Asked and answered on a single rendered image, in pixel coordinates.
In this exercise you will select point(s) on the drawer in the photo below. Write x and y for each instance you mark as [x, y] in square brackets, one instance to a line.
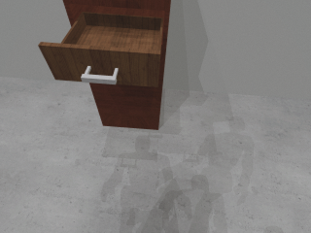
[106, 42]

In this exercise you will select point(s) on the handle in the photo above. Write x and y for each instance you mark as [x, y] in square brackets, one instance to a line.
[89, 78]

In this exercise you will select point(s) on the cabinet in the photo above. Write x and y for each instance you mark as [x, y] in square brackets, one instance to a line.
[123, 105]

